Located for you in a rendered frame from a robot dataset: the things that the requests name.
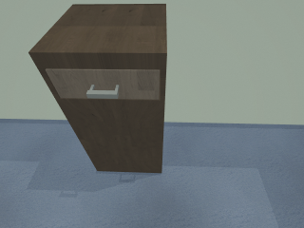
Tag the cabinet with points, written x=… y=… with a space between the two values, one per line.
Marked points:
x=118 y=135

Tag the drawer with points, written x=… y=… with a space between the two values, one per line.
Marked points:
x=134 y=84

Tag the handle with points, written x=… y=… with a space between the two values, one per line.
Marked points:
x=103 y=94

